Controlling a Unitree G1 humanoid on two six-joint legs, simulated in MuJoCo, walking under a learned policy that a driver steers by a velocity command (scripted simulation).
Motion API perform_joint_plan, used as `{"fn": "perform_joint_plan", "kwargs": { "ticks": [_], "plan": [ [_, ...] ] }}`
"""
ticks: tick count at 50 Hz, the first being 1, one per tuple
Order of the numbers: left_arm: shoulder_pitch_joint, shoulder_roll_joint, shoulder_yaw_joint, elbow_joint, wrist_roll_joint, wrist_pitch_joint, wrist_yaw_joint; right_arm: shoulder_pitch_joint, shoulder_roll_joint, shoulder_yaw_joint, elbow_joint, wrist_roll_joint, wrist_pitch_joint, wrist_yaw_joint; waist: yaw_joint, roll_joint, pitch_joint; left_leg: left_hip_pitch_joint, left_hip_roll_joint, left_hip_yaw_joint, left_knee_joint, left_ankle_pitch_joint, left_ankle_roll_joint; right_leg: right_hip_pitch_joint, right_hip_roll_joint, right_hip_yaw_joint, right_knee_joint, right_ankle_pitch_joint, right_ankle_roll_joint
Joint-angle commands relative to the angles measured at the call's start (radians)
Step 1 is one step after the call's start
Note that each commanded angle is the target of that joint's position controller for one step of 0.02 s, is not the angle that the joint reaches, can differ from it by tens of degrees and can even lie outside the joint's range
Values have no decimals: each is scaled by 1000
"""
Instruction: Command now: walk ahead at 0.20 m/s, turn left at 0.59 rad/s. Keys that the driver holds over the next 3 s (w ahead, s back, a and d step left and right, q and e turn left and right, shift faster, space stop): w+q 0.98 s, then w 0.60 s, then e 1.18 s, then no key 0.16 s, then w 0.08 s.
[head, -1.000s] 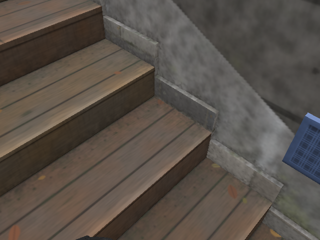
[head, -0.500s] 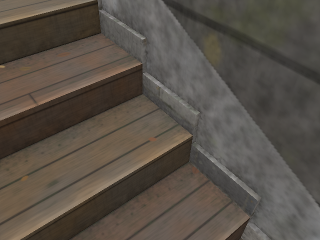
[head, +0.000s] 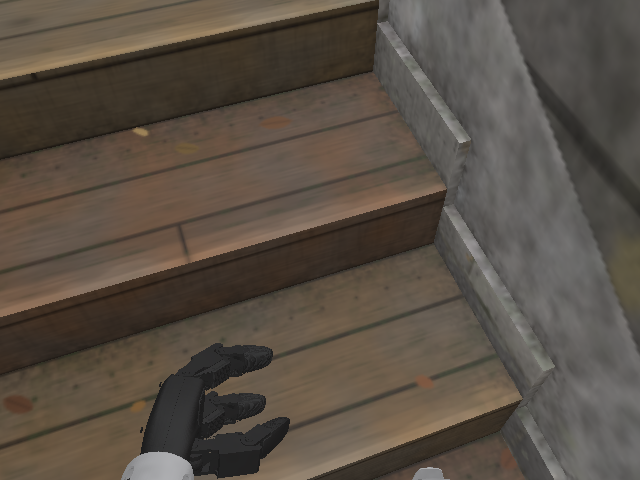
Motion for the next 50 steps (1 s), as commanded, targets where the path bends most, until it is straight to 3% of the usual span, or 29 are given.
{"fn": "perform_joint_plan", "kwargs": {
  "ticks": [1,2,3,4,5,6,7,8,11,12,14,16,17,20,21,23,27,30,34,35,36,37,38,39,41,43,46,47,50],
  "plan": [
    [528,263,90,179,17,-15,-70,31,-122,-49,-85,5,40,66,192,-192,-311,-741,-10,-19,980,239,-17,987,-366,927,-830,372,-284],
    [228,182,63,176,-39,-28,-62,31,-78,-40,-73,-29,47,30,71,-86,-241,-729,61,114,1030,255,-10,758,-334,712,-807,284,-259],
    [193,64,38,236,-40,-42,-56,-2,-11,-8,-65,-58,47,-8,28,13,-204,-752,105,143,1008,249,47,674,-322,540,-780,326,-232],
    [99,-47,12,256,-55,-53,-53,-53,-2,10,-88,-67,56,-9,-21,27,-181,-710,170,175,985,167,78,575,-281,394,-840,367,-190],
    [282,75,83,293,-34,-78,58,-264,-41,-12,-280,-84,71,-78,-25,132,-75,-617,159,223,901,18,-6,536,-274,376,-859,192,-152],
    [347,134,105,372,9,-98,68,-288,26,13,-258,-65,100,-92,-29,226,-23,-736,177,202,881,71,13,548,-282,312,-850,77,-75],
    [208,-14,61,342,66,-89,-8,-215,78,67,-203,40,90,-27,-18,-140,-114,-894,212,176,903,283,135,574,-191,162,-886,81,-50],
    [199,-20,64,310,71,-77,-58,-178,41,51,-155,41,97,2,-7,-103,-88,-872,208,211,912,226,150,527,-172,100,-918,-1,-50],
    [336,91,88,370,46,-78,-75,-231,-18,40,-153,10,98,38,40,-105,-30,-1045,197,296,1096,114,123,527,-218,108,-987,-223,-105],
    [435,84,76,420,55,-78,-79,-303,-35,43,-173,11,103,28,87,-149,-21,-1219,184,254,1257,101,132,648,-275,182,-988,-249,-141],
    [505,53,53,479,82,-80,-83,-357,-13,69,-182,-4,111,-5,110,-63,-13,-1451,212,179,1181,177,125,815,-324,198,-999,-172,-146],
    [538,85,52,516,92,-83,-71,-393,-14,88,-197,-3,116,0,137,-46,-46,-1541,245,222,1200,183,114,892,-337,154,-1027,-132,-167],
    [587,82,43,563,99,-73,-69,-408,9,107,-194,-3,112,-3,128,-103,-14,-1648,259,224,1321,135,138,931,-354,165,-1039,-119,-175],
    [615,37,17,595,123,-75,-82,-422,8,123,-195,5,126,-5,94,-33,20,-1705,310,225,1297,228,179,938,-365,87,-1088,-45,-149],
    [631,38,7,606,152,-71,-109,-491,-1,120,-225,4,128,-6,81,-14,42,-1637,346,275,1249,255,214,881,-345,32,-1128,62,-137],
    [738,46,-1,619,140,-63,-105,-541,-24,111,-227,-8,131,2,131,-51,22,-1555,374,362,1043,358,217,871,-301,-41,-1140,99,-125],
    [876,64,-5,657,103,-37,-104,-769,49,134,-247,-34,153,16,218,-109,-12,-1421,378,495,805,207,201,996,-323,-114,-1213,239,-156],
    [769,82,-1,588,70,-53,-96,-754,74,138,-228,-56,147,42,130,-180,-35,-1102,309,557,599,57,211,1044,-325,-244,-1238,636,-152],
    [674,314,66,583,48,-98,-106,-585,-30,97,-265,-12,128,43,-70,-336,-92,-510,31,692,100,-126,153,1129,-343,-255,-939,1817,-183],
    [690,304,73,580,68,-112,-124,-373,-125,59,-194,-17,113,12,-93,-305,-197,-162,37,574,126,181,195,955,-316,-229,-715,1765,-108],
    [799,235,56,551,98,-130,-137,-168,-119,63,-146,8,102,-17,-84,-156,-473,401,153,206,49,335,317,575,-254,-103,-416,1225,-26],
    [693,235,78,516,62,-114,-169,43,-206,37,-63,-44,113,-32,-134,-25,-422,519,303,-259,-340,357,383,284,-50,-14,-182,217,64],
    [548,242,110,437,-2,-84,-180,191,-329,-25,28,-48,95,-36,-160,-9,-335,415,392,-448,-512,340,353,140,42,222,303,218,83],
    [532,204,123,435,15,-86,-165,152,-340,-40,54,-28,58,-38,-107,14,-239,249,390,-366,-510,235,284,40,35,332,574,265,71],
    [402,118,102,369,54,-95,-129,-18,-125,11,76,-8,12,-17,-12,32,-101,-4,334,-246,-445,173,287,-124,71,317,959,219,-2],
    [393,55,71,340,32,-68,-98,-219,-4,64,66,-61,24,14,136,-93,-93,-208,301,-131,-515,54,246,-186,31,312,952,282,-86],
    [341,88,55,286,7,-24,-96,-333,-17,55,60,-96,-12,12,184,-40,9,-432,229,121,-618,-72,170,-187,-25,227,835,173,-124],
    [259,94,45,241,-4,-25,-105,-230,-49,51,84,-114,-18,-1,132,29,31,-415,227,125,-651,-26,186,-238,-7,189,989,83,-122],
    [53,121,26,96,1,-42,-76,9,-67,76,172,-156,-28,-6,76,-96,9,-245,230,117,-639,-19,133,-331,-62,171,652,145,-118]
  ]
}}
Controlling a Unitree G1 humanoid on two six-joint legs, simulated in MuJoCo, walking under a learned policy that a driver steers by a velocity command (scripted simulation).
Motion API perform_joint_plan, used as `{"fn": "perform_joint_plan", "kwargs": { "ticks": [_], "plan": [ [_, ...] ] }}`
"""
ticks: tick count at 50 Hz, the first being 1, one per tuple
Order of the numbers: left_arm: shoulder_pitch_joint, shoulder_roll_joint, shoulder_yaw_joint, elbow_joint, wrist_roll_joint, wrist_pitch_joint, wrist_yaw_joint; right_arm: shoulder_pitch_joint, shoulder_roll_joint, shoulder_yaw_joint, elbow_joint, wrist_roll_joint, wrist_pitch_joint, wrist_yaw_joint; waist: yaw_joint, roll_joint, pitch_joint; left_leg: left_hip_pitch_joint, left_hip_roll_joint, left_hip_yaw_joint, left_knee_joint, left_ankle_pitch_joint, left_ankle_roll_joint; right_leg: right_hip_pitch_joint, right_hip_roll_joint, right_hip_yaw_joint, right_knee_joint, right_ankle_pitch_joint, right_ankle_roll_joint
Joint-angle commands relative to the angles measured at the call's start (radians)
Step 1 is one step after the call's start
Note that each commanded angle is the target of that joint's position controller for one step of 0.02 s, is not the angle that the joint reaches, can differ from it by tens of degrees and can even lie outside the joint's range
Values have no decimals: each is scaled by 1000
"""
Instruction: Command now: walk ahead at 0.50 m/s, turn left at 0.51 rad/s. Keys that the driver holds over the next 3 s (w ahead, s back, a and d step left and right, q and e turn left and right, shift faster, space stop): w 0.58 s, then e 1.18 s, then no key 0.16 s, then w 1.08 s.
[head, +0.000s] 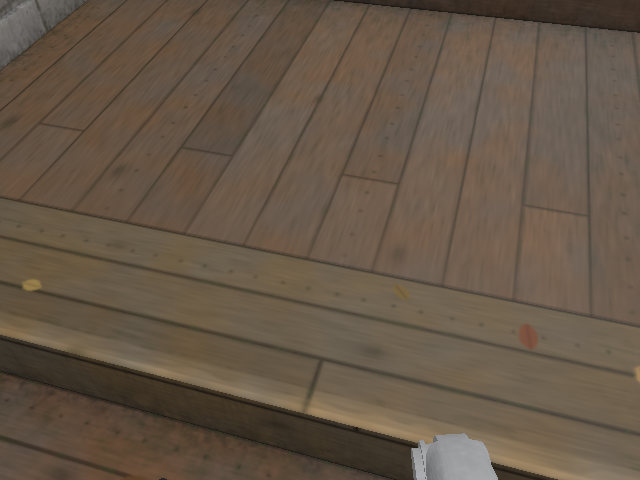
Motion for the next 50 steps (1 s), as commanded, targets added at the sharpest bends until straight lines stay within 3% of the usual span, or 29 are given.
{"fn": "perform_joint_plan", "kwargs": {
  "ticks": [1,3,6,7,8,9,10,11,12,15,19,22,25,27,28,31,32,33,34,36,37,38,39,40,41,43,46,48,50],
  "plan": [
    [-183,59,-18,-173,-9,12,20,-73,-79,15,-77,-9,-39,27,36,-4,106,-299,190,-194,-413,133,151,264,-80,-102,-411,77,44],
    [-248,28,-38,-214,-8,34,3,-147,-126,24,-159,43,-42,63,71,132,107,-555,244,-189,-550,461,216,737,-23,-202,-508,77,107],
    [-86,135,-6,-187,-14,53,-17,-47,-338,-64,-159,130,-64,53,128,159,8,92,305,-121,-310,1559,178,706,117,-296,-943,-35,164],
    [35,185,19,-152,-33,38,-5,-22,-339,-84,-128,101,-49,70,142,212,-32,235,311,-124,-175,1717,149,772,122,-252,-1048,-44,133],
    [261,206,36,-79,-36,33,1,87,-220,-78,-110,43,-30,77,111,83,-278,123,264,-109,84,1634,106,1138,42,-37,-1003,250,9],
    [481,218,53,19,-24,26,9,104,-121,-60,-114,5,-14,101,178,-113,-361,-230,136,-161,351,1016,90,1431,-107,387,-1302,-47,-139],
    [609,225,58,62,26,24,27,-61,-87,-72,-120,38,7,111,278,-242,-183,-527,-43,-214,837,299,73,1338,-210,752,-1590,-441,-192],
    [544,198,51,81,5,-19,41,-163,-67,-70,-173,83,-4,90,229,-220,4,-720,2,-231,1073,321,95,1200,-207,697,-1594,-571,-133],
    [425,151,45,87,-1,-25,46,-226,-66,-66,-184,85,-16,61,176,-176,51,-747,33,-223,1146,366,114,1079,-215,596,-1584,-474,-139],
    [228,-75,-10,143,-9,-16,49,-303,-10,-31,-243,46,-4,17,21,-6,41,-754,94,-188,1178,314,145,953,-193,393,-1627,-316,-90],
    [180,11,3,151,31,-48,45,-432,-58,-19,-314,63,10,19,16,-9,65,-731,190,-34,870,331,98,876,-126,93,-1785,-168,-19],
    [362,51,3,218,63,-70,44,-464,-61,-5,-330,34,17,53,74,-92,119,-841,196,32,1104,326,97,955,-145,78,-1772,-49,-54],
    [676,33,-3,339,85,-53,46,-632,-18,37,-426,55,30,7,211,-87,151,-1382,198,-14,1312,136,156,1433,-263,218,-1754,28,-117],
    [705,0,-11,380,102,-45,52,-731,25,67,-496,68,18,-11,213,-57,172,-1583,223,-44,1327,34,177,1589,-300,213,-1769,34,-86],
    [644,-27,-19,354,94,-48,45,-718,43,70,-507,89,19,-23,177,-107,166,-1536,228,-20,1304,51,180,1501,-267,141,-1804,59,-72],
    [724,-53,-42,387,92,-41,14,-999,36,90,-641,56,51,-3,186,-35,125,-1080,300,134,983,395,169,1126,-196,14,-1948,131,-28],
    [606,-32,-35,325,54,-34,-12,-1022,62,103,-658,37,75,19,130,-93,106,-656,280,202,817,456,139,821,-154,-83,-2067,126,-37],
    [707,2,-22,401,33,-39,-39,-1164,65,111,-731,50,99,39,122,-150,94,-441,224,159,832,202,94,708,-176,-46,-2085,339,-28],
    [679,60,-4,364,-20,-64,-30,-1026,17,79,-675,52,102,46,50,-195,43,-386,154,268,764,89,41,895,-169,-78,-2007,702,-28],
    [590,204,44,298,-63,-108,-22,-768,-86,28,-546,77,74,15,-44,-205,-25,-121,81,258,437,204,39,1138,-183,-93,-1834,1341,103],
    [530,247,81,224,-63,-116,-17,-566,-167,2,-472,38,58,-16,-65,-147,-132,125,155,159,411,696,100,1099,-165,-99,-1629,1331,188],
    [667,66,33,185,12,-126,-16,-335,-160,-3,-454,75,46,-18,-101,208,-617,702,436,-319,289,918,306,759,-50,8,-1321,624,213],
    [586,55,63,163,-17,-87,-10,-76,-189,-22,-361,16,60,-25,-145,318,-666,630,589,-695,15,801,359,754,93,66,-926,-128,216],
    [468,14,87,146,-55,-61,-1,-146,-238,-56,-340,14,23,-33,-118,253,-416,238,568,-660,-70,523,293,704,71,136,-508,-51,200],
    [430,-1,98,148,-45,-57,17,-291,-241,-53,-349,45,-8,-50,-56,172,-258,-1,541,-538,-79,296,250,637,40,106,-350,-29,202],
    [466,-61,73,194,-7,-52,32,-494,-102,-30,-351,77,-17,-57,37,22,-108,-205,511,-309,-87,137,185,627,-8,35,-284,-24,180],
    [366,-101,41,162,-6,-16,32,-620,39,-8,-339,73,-25,-84,133,-3,-77,-304,493,-138,-205,348,164,625,-62,41,-365,-100,139],
    [258,-39,44,102,-1,-27,17,-587,1,-34,-314,58,-39,-119,116,-28,-111,-207,443,6,-258,299,129,624,-93,33,-571,-56,177],
    [188,9,45,69,-12,-36,-11,-605,-122,-76,-328,60,-51,-123,118,5,-67,-213,377,185,-371,265,102,777,-76,-78,-864,-128,212]
  ]
}}
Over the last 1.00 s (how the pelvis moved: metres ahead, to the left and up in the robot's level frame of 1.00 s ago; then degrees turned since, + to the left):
0.49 0.17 0.27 35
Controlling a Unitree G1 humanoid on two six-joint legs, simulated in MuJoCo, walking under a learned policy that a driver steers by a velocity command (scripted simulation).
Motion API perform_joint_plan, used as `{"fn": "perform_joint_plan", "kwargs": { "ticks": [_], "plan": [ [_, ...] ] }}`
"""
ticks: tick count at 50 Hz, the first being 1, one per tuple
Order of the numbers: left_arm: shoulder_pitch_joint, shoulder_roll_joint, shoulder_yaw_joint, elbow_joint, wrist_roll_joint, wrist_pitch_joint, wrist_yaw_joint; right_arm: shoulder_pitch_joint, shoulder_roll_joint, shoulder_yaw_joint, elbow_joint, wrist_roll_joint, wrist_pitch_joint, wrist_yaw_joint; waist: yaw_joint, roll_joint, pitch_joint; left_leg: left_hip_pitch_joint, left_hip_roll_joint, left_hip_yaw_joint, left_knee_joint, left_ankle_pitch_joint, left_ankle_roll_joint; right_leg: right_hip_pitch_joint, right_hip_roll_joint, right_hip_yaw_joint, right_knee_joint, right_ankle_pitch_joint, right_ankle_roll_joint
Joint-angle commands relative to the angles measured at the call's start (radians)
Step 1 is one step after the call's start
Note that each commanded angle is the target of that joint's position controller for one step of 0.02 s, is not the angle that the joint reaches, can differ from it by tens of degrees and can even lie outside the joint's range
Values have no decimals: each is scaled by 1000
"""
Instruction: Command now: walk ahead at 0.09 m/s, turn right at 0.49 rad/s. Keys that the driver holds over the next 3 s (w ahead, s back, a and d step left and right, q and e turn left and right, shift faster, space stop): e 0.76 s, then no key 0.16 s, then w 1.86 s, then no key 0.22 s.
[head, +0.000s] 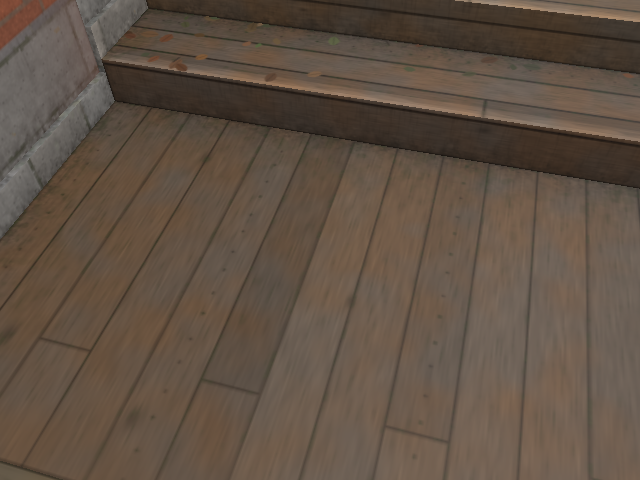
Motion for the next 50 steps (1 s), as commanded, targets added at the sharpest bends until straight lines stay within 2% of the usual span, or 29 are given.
{"fn": "perform_joint_plan", "kwargs": {
  "ticks": [1,3,7,8,10,11,12,13,14,16,18,22,26,28,29,30,31,32,33,34,35,40,43,45,46,47,48,49,50],
  "plan": [
    [59,-13,-17,-41,-6,-16,-41,-253,-76,-23,-142,4,-60,-5,107,93,-59,10,155,-93,-476,180,95,314,-38,-41,-274,20,22],
    [36,28,-10,-58,8,-20,-48,-271,-93,-32,-165,2,-81,10,98,57,-40,86,199,-88,-477,214,115,328,-41,-12,-354,69,3],
    [-30,68,-4,-124,0,-9,-16,-223,-148,-53,-169,6,-82,18,54,81,-11,331,271,-114,-454,160,150,295,-44,21,-590,16,-9],
    [-14,61,0,-159,-65,59,15,-122,-179,-42,-125,93,-2,-8,81,159,-49,379,307,-103,-392,277,142,313,-43,-86,-701,10,-24],
    [21,114,29,-161,-40,103,33,-59,-145,-39,-119,105,64,-14,72,59,-28,359,238,-63,-237,181,88,429,32,-117,-891,96,-79],
    [69,194,61,-166,-21,109,43,-50,-113,-35,-121,88,83,-10,73,-96,3,234,152,-8,-27,39,16,519,-55,71,-1018,311,-136],
    [68,286,77,-201,-10,118,53,-97,-92,-30,-178,52,83,-3,35,-298,58,-98,-12,0,234,-329,-72,645,-187,405,-1080,407,-252],
    [97,263,72,-227,0,111,47,-179,-89,-28,-222,47,89,-5,82,-247,-19,-226,-66,-191,432,-407,-96,671,-232,556,-1115,270,-341],
    [52,227,63,-255,-4,97,50,-193,-85,-29,-229,60,89,8,70,-156,-58,-282,-57,-281,536,-346,-91,693,-222,510,-1117,247,-340],
    [-62,166,51,-312,-34,99,81,-197,-64,-18,-243,41,73,3,36,-50,-89,-277,-37,-338,499,-198,-97,663,-146,388,-1083,198,-247],
    [-101,120,34,-345,-37,105,102,-207,-70,-16,-281,38,63,-10,14,-58,-116,-198,-48,-344,426,-147,-107,602,-110,338,-1063,292,-217],
    [-56,136,41,-385,-19,94,112,-187,-40,10,-316,46,60,-17,30,-79,-158,-85,-86,-338,255,-113,-96,579,-87,337,-1033,353,-220],
    [-23,139,44,-408,-29,108,107,-167,-41,15,-338,67,63,-4,48,-125,-120,14,-121,-321,55,-152,-81,552,-63,399,-1030,236,-217],
    [-39,134,42,-416,-45,118,104,-107,-39,11,-328,71,55,7,11,-131,-104,139,-132,-308,-159,-44,-59,525,-30,399,-986,259,-188],
    [-51,126,42,-424,-49,118,100,-60,-59,-1,-318,61,52,11,-12,-105,-113,276,-92,-339,-226,55,-34,441,-4,382,-943,223,-159],
    [-58,82,29,-434,-48,113,93,3,-115,-20,-312,35,58,8,-25,7,-130,441,69,-461,-250,149,33,270,53,298,-798,48,-110],
    [-20,61,24,-430,-62,106,83,-52,-179,-36,-324,3,76,-2,31,331,-69,463,255,-683,-336,323,182,55,221,51,-575,-253,-33],
    [0,147,46,-413,-54,96,77,-60,-148,-40,-360,-9,72,-11,14,354,-94,397,363,-809,-373,270,286,43,155,30,-315,-290,21],
    [-9,174,56,-393,-62,99,73,-93,-83,-20,-390,5,68,-24,14,238,-67,349,308,-743,-359,177,265,51,118,54,-185,-210,42],
    [2,154,50,-375,-60,114,72,-131,-55,-8,-402,24,68,-31,36,165,-28,305,239,-649,-351,83,215,55,93,57,-122,-151,59],
    [8,136,43,-375,-47,125,75,-144,-57,-3,-407,42,69,-36,41,152,-9,295,209,-605,-357,24,189,34,77,53,-85,-104,69],
    [-101,19,-21,-408,-47,126,69,-75,-109,-6,-381,42,103,-35,-19,175,-27,321,111,-393,-325,77,162,191,74,-83,-510,-94,69],
    [-41,55,-11,-378,-52,120,44,-48,-160,-23,-375,46,99,-16,-16,217,-55,304,167,-413,-298,55,179,377,80,-122,-718,-15,40],
    [32,69,-1,-347,-41,119,38,-18,-130,-10,-343,63,95,1,22,204,-36,238,140,-371,-236,81,123,557,115,-145,-981,110,-9],
    [65,91,4,-356,-32,115,44,11,-91,3,-324,65,89,11,36,145,-58,126,110,-329,-157,5,52,722,48,-25,-1030,202,-45],
    [98,191,23,-369,-14,109,60,-5,-7,29,-351,36,72,24,22,-132,-85,-117,-27,-182,98,-259,-60,864,-188,306,-1076,138,-143],
    [169,264,67,-340,26,4,37,-28,-90,19,-359,19,11,45,140,-370,38,-329,-47,-392,307,-311,-92,697,-249,517,-1223,-484,-328],
    [166,243,65,-322,39,-43,46,-52,-159,-6,-346,17,-12,40,123,-227,88,-408,-83,-406,517,-253,-84,636,-264,587,-1288,-602,-307],
    [107,203,51,-308,31,-55,48,-22,-161,-7,-329,13,-28,29,69,-166,51,-414,-88,-414,637,-165,-79,606,-246,529,-1275,-527,-254]
  ]
}}
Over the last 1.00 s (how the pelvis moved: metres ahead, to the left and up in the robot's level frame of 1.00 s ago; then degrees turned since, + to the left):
0.54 0.07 0.30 -2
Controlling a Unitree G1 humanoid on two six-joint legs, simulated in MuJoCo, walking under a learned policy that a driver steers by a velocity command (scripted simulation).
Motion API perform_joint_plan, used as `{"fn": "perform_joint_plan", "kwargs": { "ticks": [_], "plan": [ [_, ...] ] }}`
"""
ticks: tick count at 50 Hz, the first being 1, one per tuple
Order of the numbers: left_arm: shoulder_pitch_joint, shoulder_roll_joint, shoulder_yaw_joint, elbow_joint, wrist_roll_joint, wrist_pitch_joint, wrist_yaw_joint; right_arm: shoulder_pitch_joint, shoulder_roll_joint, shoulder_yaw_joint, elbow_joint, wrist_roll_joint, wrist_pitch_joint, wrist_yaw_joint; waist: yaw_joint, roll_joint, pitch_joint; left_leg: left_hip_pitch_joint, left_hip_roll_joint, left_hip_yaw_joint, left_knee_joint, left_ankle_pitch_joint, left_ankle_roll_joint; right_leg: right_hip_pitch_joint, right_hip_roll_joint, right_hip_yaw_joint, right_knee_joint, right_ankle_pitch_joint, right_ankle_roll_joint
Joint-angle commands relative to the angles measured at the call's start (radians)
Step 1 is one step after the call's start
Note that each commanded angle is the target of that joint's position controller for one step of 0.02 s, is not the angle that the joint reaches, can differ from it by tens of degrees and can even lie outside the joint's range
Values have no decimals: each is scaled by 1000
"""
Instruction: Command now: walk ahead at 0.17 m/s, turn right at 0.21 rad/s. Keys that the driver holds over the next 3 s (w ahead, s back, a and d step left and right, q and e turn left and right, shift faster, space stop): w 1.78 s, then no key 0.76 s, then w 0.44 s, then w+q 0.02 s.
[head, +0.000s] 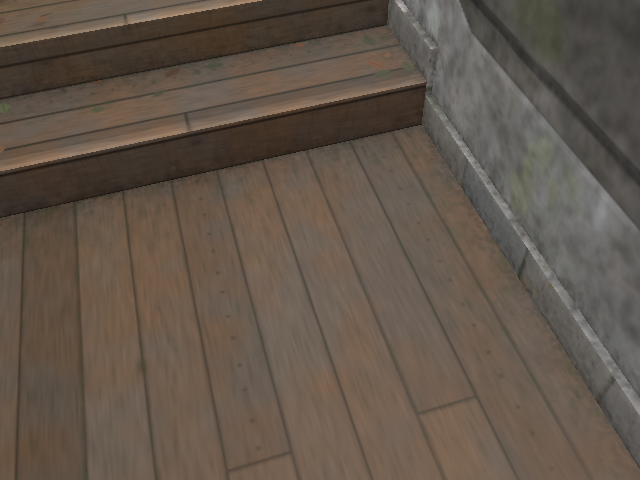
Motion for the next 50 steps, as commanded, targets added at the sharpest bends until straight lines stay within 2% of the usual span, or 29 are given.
{"fn": "perform_joint_plan", "kwargs": {
  "ticks": [1,2,4,6,8,12,14,16,18,19,20,21,22,23,25,26,30,34,36,38,40,42,43,44,45,46,47,48,50],
  "plan": [
    [50,160,56,-2,14,-88,7,-65,-109,-24,-75,-30,-81,-3,40,-184,-40,-438,-42,-94,413,91,13,189,-299,512,-435,-528,-168],
    [12,119,38,7,6,-85,8,-42,-88,-14,-71,-40,-76,-4,7,-150,-54,-417,-25,-87,441,137,20,148,-280,450,-427,-486,-141],
    [-43,109,31,11,16,-73,25,30,-81,-9,-41,-31,-57,22,-23,-141,-100,-365,-28,-41,510,183,-9,108,-241,351,-427,-387,-126],
    [0,127,37,39,30,-70,36,49,-94,-10,-25,-29,-53,46,4,-124,-104,-384,-23,-12,532,195,-30,144,-237,297,-434,-319,-142],
    [39,126,36,59,26,-77,36,30,-94,-6,-28,-41,-57,53,29,-116,-100,-386,0,-4,432,204,-40,190,-249,281,-435,-272,-161],
    [-66,171,47,28,9,-80,9,33,-69,7,-36,-40,-61,67,1,-140,-71,-55,7,40,-55,144,-33,66,-223,192,-423,-185,-138],
    [-51,175,52,41,6,-77,-10,38,-47,20,-45,-33,-56,71,17,-153,-44,-30,13,24,-184,43,-12,107,-278,249,-387,-209,-166],
    [-58,164,49,50,-3,-70,-18,68,-36,30,-44,-24,-68,56,16,-115,-40,8,19,31,-373,108,30,165,-298,283,-320,-245,-186],
    [-9,107,35,89,12,-53,-31,159,-75,6,-5,-8,-109,41,-11,-67,-57,302,-23,78,-439,193,74,-2,-233,227,-168,-281,-183],
    [8,41,18,103,27,-52,-27,245,-106,-8,9,-20,-128,30,-48,11,-95,428,33,-10,-463,160,126,-96,-152,156,29,-236,-143],
    [10,-52,-9,39,39,-70,-27,314,-229,-29,-7,-2,-137,13,-51,287,-193,677,271,-508,-616,176,415,-403,44,27,387,-263,-31],
    [-95,33,13,20,30,-83,-32,408,-210,-31,24,-23,-130,9,-157,255,-80,736,327,-837,-773,-158,455,-715,108,179,586,-254,-28],
    [-158,58,19,28,-1,-92,-13,344,-141,-16,47,-41,-115,21,-132,126,19,675,329,-712,-733,-185,373,-846,70,230,733,-107,-51],
    [-131,68,20,58,-9,-90,5,271,-87,1,47,-42,-100,32,-83,77,-4,573,294,-566,-704,-84,326,-802,27,192,841,5,-55],
    [-112,60,16,69,36,-76,8,165,21,44,43,-43,-85,40,-6,24,-52,435,243,-361,-723,113,290,-666,-35,175,814,132,-56],
    [-129,54,15,71,40,-67,-2,135,42,51,36,-45,-79,36,5,24,-60,408,224,-304,-754,186,286,-632,-52,154,777,156,-43],
    [-225,36,19,77,27,-49,-27,198,12,39,90,-60,-91,41,-43,19,-67,461,168,-131,-789,483,281,-627,-81,48,495,298,9],
    [-340,-23,1,61,26,-16,-58,299,-2,38,166,-30,-85,71,-75,35,8,375,154,-48,-828,575,270,-396,-75,-54,168,337,17],
    [-387,3,9,38,22,-6,-57,344,-13,34,201,-27,-87,78,-76,43,34,502,191,-66,-812,661,261,-419,-59,-53,70,315,-9],
    [-415,23,16,31,20,-6,-47,341,-32,26,213,-32,-90,73,-60,62,40,582,199,-50,-795,770,229,-375,-33,-68,-5,263,-39],
    [-405,47,24,19,8,-7,-32,315,-67,16,211,-44,-91,70,-20,87,3,599,195,-14,-737,1078,197,-222,16,-107,-20,226,-64],
    [-230,98,45,53,-23,-21,-10,311,-129,-8,212,-53,-86,73,67,75,-115,528,147,48,-517,1382,99,136,48,-111,-32,307,-108],
    [113,221,82,116,-67,-25,16,209,-177,-25,162,26,-73,16,230,118,-162,236,83,24,-156,1224,87,522,-102,63,76,590,-146],
    [282,278,92,159,-28,-22,20,326,-4,25,150,30,-84,10,194,-181,-468,-152,-107,11,395,337,-7,976,-412,512,-19,631,-362],
    [312,185,70,174,-37,-7,20,314,-33,11,188,28,-102,20,196,-181,-544,-184,-133,-148,550,-150,16,915,-415,687,-159,545,-351],
    [193,168,64,166,-38,-2,27,192,-72,-12,116,66,-110,20,143,-211,-340,-290,-55,-115,542,-67,26,743,-356,516,-224,413,-287],
    [87,130,55,150,-48,-6,28,93,-75,-8,65,61,-104,11,102,-131,-209,-300,1,-67,488,29,33,559,-324,387,-274,406,-250],
    [43,83,41,148,-45,-16,18,75,-57,-9,52,42,-87,4,59,-60,-147,-251,30,-40,466,56,34,393,-312,320,-334,379,-241],
    [-5,80,42,164,-38,-34,3,121,-17,-8,37,35,-45,-2,-19,-68,-77,-157,95,-56,406,94,47,174,-274,255,-437,192,-211]
  ]
}}
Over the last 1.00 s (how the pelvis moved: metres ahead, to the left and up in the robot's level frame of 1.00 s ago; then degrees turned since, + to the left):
0.05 -0.04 0.02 -32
